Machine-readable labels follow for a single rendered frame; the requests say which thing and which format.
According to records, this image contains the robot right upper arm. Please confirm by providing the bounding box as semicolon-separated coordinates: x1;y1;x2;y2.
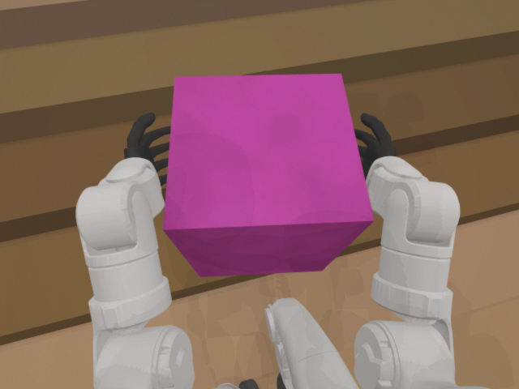
354;320;491;389

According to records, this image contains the robot left upper arm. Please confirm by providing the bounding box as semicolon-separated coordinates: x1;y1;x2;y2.
95;325;195;389

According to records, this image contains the robot right hand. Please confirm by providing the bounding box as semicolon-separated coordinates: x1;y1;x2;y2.
354;113;396;181

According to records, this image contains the robot right thigh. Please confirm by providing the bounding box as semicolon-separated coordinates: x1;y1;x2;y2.
264;297;359;389

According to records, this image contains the carton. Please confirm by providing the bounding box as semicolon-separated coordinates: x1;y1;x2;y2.
163;74;374;277

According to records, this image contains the robot right forearm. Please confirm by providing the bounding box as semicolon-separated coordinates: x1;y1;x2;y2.
366;156;460;373

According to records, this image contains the right robot shin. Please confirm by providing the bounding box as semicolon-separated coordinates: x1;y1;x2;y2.
274;298;300;389

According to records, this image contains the robot left forearm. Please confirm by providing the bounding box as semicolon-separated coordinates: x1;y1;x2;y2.
75;157;172;389

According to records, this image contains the robot left hand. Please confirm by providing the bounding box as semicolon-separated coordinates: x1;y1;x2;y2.
124;113;171;186

